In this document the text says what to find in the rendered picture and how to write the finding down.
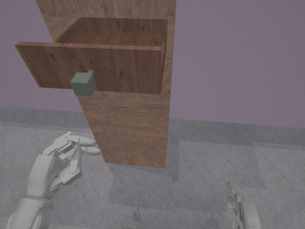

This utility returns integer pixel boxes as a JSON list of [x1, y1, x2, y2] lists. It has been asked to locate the handle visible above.
[[70, 70, 97, 97]]

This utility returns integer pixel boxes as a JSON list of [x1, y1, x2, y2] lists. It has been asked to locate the drawer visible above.
[[14, 17, 168, 94]]

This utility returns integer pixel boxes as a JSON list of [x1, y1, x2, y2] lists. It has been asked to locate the left robot forearm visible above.
[[5, 196, 54, 229]]

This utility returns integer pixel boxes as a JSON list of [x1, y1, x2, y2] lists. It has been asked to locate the robot right hand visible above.
[[223, 181, 262, 229]]

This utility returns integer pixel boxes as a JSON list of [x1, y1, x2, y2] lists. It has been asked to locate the cabinet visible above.
[[35, 0, 176, 169]]

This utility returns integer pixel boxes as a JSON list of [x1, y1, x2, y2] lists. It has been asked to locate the robot left hand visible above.
[[27, 131, 102, 200]]

